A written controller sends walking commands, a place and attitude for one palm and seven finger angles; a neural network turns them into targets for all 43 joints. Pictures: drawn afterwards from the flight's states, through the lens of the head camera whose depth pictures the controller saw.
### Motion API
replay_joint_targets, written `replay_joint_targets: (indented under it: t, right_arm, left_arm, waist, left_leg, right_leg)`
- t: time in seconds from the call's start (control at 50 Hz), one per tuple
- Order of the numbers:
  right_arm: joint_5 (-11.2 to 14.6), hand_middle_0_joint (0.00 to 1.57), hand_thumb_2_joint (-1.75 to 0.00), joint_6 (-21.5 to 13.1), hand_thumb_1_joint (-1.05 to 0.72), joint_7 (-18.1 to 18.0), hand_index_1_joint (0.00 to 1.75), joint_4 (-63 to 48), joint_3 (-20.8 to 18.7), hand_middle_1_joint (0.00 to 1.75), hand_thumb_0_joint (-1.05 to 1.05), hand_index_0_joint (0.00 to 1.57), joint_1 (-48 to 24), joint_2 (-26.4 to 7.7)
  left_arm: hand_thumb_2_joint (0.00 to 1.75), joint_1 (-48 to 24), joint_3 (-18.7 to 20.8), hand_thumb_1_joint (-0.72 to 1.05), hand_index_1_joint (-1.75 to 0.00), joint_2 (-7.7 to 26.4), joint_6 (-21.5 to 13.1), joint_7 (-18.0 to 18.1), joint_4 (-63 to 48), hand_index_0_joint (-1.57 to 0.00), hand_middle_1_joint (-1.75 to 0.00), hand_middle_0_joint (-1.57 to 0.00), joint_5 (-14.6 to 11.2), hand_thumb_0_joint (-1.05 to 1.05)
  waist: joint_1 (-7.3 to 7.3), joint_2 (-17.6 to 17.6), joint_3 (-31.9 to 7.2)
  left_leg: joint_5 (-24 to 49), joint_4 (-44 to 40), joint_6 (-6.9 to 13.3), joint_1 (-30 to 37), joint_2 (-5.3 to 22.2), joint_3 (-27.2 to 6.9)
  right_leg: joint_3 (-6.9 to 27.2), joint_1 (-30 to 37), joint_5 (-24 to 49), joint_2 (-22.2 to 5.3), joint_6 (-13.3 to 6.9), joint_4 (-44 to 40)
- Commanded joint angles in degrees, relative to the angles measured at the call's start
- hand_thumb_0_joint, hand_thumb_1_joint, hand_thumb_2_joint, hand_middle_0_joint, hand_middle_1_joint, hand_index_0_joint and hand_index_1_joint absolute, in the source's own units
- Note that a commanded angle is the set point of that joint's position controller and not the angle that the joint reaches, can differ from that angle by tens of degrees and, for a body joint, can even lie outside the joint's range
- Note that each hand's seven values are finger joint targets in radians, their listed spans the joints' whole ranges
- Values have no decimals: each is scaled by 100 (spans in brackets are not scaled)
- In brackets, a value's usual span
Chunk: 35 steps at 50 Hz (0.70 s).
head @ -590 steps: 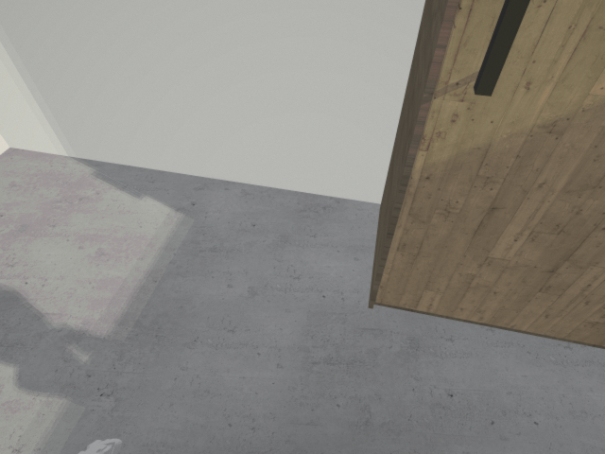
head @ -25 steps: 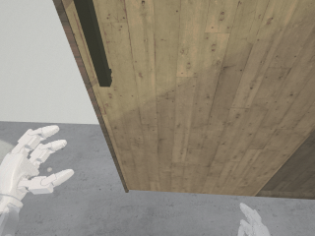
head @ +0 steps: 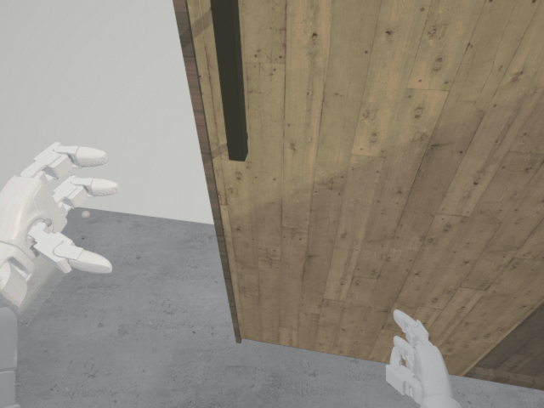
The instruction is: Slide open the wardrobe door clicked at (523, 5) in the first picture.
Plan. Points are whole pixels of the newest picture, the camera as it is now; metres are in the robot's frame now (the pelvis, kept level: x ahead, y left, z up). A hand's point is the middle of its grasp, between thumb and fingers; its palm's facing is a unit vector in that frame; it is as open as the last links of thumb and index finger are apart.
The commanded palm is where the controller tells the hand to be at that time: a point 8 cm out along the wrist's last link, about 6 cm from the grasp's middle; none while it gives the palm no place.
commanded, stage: raise the hand with hooked fingers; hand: left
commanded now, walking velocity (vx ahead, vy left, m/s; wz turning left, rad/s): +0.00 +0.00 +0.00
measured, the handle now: (236, 82) +0.50 +0.13 +0.26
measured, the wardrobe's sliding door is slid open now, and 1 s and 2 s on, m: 0.00 0.00 0.00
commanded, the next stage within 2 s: move the hooked fingers beside the handle in 0.76 s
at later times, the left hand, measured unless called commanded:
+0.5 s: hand (71, 169) +0.27 +0.27 +0.25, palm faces +0.05 -0.99 -0.14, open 14.0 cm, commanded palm +0.23 +0.31 +0.28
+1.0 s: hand (91, 158) +0.29 +0.26 +0.26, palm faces +0.07 -0.99 -0.14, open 14.0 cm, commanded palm +0.26 +0.30 +0.27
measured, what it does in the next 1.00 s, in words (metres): stands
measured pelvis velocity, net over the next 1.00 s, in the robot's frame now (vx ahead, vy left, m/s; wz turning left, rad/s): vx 0.01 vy -0.02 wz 0.00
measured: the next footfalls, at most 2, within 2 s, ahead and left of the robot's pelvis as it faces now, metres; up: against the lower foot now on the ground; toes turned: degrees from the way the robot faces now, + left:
none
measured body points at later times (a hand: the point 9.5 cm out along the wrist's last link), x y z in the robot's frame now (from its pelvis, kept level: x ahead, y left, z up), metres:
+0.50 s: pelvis -0.01 -0.01 +0.00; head -0.04 -0.03 +0.45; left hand +0.27 +0.33 +0.26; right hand +0.19 -0.23 -0.06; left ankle +0.04 +0.08 -0.74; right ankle -0.03 -0.12 -0.74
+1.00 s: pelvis +0.01 -0.02 +0.00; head -0.02 -0.06 +0.45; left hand +0.28 +0.31 +0.27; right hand +0.22 -0.24 -0.06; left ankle +0.04 +0.08 -0.74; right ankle -0.03 -0.12 -0.74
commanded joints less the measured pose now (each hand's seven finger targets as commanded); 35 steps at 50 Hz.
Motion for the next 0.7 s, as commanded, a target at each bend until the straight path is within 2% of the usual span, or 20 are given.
replay_joint_targets:
  t: [0.0,0.02,0.06,0.08,0.16,0.18,0.24,0.28,0.3,0.36,0.38,0.44,0.46,0.48,0.5,0.56,0.58,0.6,0.66,0.68]
  right_arm:
    - [56,20,-90,-173,-90,-35,30,-851,-281,30,0,20,-760,-763]
    - [73,20,-90,-146,-90,-38,30,-850,-269,30,0,20,-782,-767]
    - [91,20,-90,-121,-90,-39,30,-849,-256,30,0,20,-840,-779]
    - [101,20,-90,-97,-90,-22,30,-858,-253,30,0,20,-880,-769]
    - [144,20,-90,-82,-90,-24,30,-864,-227,30,0,20,-939,-820]
    - [142,20,-90,-77,-90,-7,30,-873,-231,30,0,20,-965,-812]
    - [172,20,-90,-88,-90,9,30,-858,-234,30,0,20,-998,-858]
    - [177,20,-90,-72,-90,61,30,-870,-267,30,0,20,-939,-892]
    - [192,20,-90,-50,-90,74,30,-872,-272,30,0,20,-918,-922]
    - [210,20,-90,-52,-90,114,30,-976,-307,30,0,20,-959,-947]
    - [203,20,-90,-42,-90,136,30,-969,-291,30,0,20,-972,-912]
    - [185,20,-90,-102,-90,109,30,-1004,-322,30,0,20,-977,-927]
    - [176,20,-90,-118,-90,96,30,-1016,-314,30,0,20,-972,-916]
    - [158,20,-90,-116,-90,99,30,-1003,-306,30,0,20,-985,-894]
    - [151,20,-90,-133,-90,79,30,-992,-308,30,0,20,-981,-910]
    - [153,20,-90,-164,-90,42,30,-934,-315,30,0,20,-899,-905]
    - [145,20,-90,-143,-90,57,30,-903,-322,30,0,20,-867,-908]
    - [167,20,-90,-131,-90,49,30,-887,-323,30,0,20,-887,-935]
    - [189,20,-90,-132,-90,36,30,-916,-322,30,0,20,-869,-935]
    - [177,20,-90,-119,-90,54,30,-920,-333,30,0,20,-865,-928]
  left_arm:
    - [30,-2169,742,-50,-120,1759,-85,-93,-1054,-30,-120,-30,-127,0]
    - [30,-2309,716,-50,-120,1789,-5,-118,-939,-30,-120,-30,-100,0]
    - [30,-2583,690,-50,-120,1868,138,-170,-782,-30,-120,-30,-57,0]
    - [30,-2584,794,-50,-120,2017,197,-193,-721,-30,-120,-30,-67,0]
    - [30,-3227,760,-50,-120,2197,432,-286,-478,-30,-120,-30,1,0]
    - [30,-3160,875,-50,-120,2350,469,-317,-345,-30,-120,-30,-19,0]
    - [30,-3673,861,-50,-120,2495,577,-389,-282,-30,-120,-30,42,0]
    - [30,-3137,832,-50,-120,2346,676,-466,205,-30,-120,-30,-11,0]
    - [30,-3031,794,-50,-120,2280,723,-513,295,-30,-120,-30,-23,0]
    - [30,-3063,783,-50,-120,2298,738,-551,-2,-30,-120,-30,-16,0]
    - [30,-2930,814,-50,-120,2326,714,-535,2,-30,-120,-30,-44,0]
    - [30,-3208,1054,-50,-120,2517,561,-418,-542,-30,-120,-30,-70,0]
    - [30,-3288,1111,-50,-120,2587,510,-363,-691,-30,-120,-30,-54,0]
    - [30,-3248,1194,-50,-120,2701,453,-307,-841,-30,-120,-30,-57,0]
    - [30,-3360,1232,-50,-120,2703,436,-259,-895,-30,-120,-30,-42,0]
    - [30,-3226,1146,-50,-120,2520,471,-209,-599,-30,-120,-30,-17,0]
    - [30,-3026,1163,-50,-120,2552,522,-218,-403,-30,-120,-30,-27,0]
    - [30,-3177,1043,-50,-120,2445,564,-240,-452,-30,-120,-30,-1,0]
    - [30,-3242,868,-50,-120,2346,658,-301,-322,-30,-120,-30,32,0]
    - [30,-3075,920,-50,-120,2387,648,-329,-310,-30,-120,-30,-3,0]
  waist:
    - [-154,346,-934]
    - [-165,267,-906]
    - [-180,426,-877]
    - [-109,370,-859]
    - [-171,435,-909]
    - [-101,227,-863]
    - [-162,378,-951]
    - [-89,76,-873]
    - [-122,-12,-835]
    - [-127,200,-897]
    - [-87,14,-779]
    - [-115,221,-1130]
    - [-110,448,-1146]
    - [-46,436,-1141]
    - [-81,564,-1208]
    - [-121,524,-993]
    - [-62,330,-872]
    - [-142,427,-902]
    - [-187,340,-904]
    - [-130,93,-944]
  left_leg:
    - [448,-548,-181,1233,146,-836]
    - [335,-593,-181,1230,151,-869]
    - [144,-640,-180,1259,139,-888]
    - [171,-621,-182,1211,129,-874]
    - [-149,-707,-176,1230,104,-921]
    - [-87,-650,-155,1160,105,-904]
    - [-133,-660,-145,1217,90,-892]
    - [-19,-585,-138,1080,98,-880]
    - [-7,-557,-126,1020,91,-845]
    - [-23,-515,-138,1075,72,-834]
    - [47,-472,-131,984,102,-822]
    - [142,-437,-116,1191,90,-798]
    - [113,-466,-123,1246,84,-801]
    - [241,-423,-129,1211,102,-794]
    - [254,-435,-121,1255,90,-781]
    - [164,-478,-121,1236,96,-777]
    - [212,-441,-117,1105,109,-772]
    - [252,-423,-101,1168,105,-727]
    - [233,-410,-102,1191,91,-749]
    - [393,-340,-93,1164,105,-748]
  right_leg:
    - [240,-754,822,215,-209,-503]
    - [211,-810,719,229,-197,-503]
    - [230,-884,594,206,-198,-521]
    - [290,-765,603,185,-230,-599]
    - [252,-889,383,167,-204,-555]
    - [324,-809,388,144,-227,-634]
    - [314,-880,342,122,-212,-586]
    - [357,-815,416,100,-233,-612]
    - [358,-873,422,90,-209,-582]
    - [324,-984,453,96,-198,-472]
    - [378,-945,458,87,-210,-540]
    - [340,-912,491,112,-187,-459]
    - [328,-932,473,121,-197,-445]
    - [386,-806,540,99,-224,-484]
    - [368,-825,555,104,-221,-465]
    - [297,-947,521,128,-189,-456]
    - [359,-878,547,105,-205,-523]
    - [377,-934,605,95,-183,-516]
    - [330,-1005,628,112,-149,-470]
    - [390,-868,778,87,-162,-510]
